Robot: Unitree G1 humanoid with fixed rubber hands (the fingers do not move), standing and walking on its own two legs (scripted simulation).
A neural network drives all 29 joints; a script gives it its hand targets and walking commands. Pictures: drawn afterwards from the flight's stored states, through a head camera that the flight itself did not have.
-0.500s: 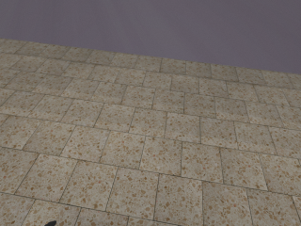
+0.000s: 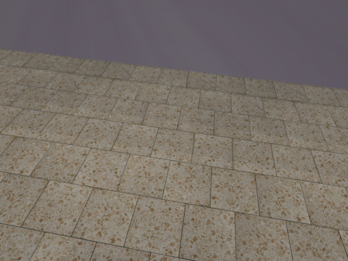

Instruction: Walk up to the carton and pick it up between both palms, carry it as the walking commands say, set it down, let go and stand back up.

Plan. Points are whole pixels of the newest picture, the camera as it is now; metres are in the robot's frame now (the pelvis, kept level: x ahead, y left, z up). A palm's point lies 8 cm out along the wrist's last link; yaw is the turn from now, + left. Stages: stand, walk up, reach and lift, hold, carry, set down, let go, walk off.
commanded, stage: walk up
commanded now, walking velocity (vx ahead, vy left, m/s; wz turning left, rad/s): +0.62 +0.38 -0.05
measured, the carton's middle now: out of the picture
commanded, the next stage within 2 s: none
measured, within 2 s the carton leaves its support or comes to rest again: neither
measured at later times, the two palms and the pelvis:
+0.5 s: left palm out of the picture +0.00 +0.36 -0.16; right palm out of the picture +0.11 -0.16 -0.13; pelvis -0.01 +0.08 -0.01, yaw +15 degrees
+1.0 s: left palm out of the picture -0.08 +0.29 -0.13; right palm (233, 256) +0.19 -0.16 -0.16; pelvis +0.01 +0.05 -0.01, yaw +31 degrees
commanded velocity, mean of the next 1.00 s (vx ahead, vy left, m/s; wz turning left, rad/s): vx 0.00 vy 0.00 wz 0.50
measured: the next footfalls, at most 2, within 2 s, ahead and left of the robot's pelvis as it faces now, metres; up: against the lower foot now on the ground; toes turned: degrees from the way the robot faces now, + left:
left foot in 0.28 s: +0.04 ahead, +0.17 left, +0.00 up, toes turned +11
right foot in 0.76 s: +0.05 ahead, -0.06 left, +0.00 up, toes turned +24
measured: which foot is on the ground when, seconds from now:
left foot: down 0.00-0.00, up 0.02-0.26, down 0.28-0.76, up 0.78-1.00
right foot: down 0.00-0.26, up 0.28-0.74, down 0.76-1.00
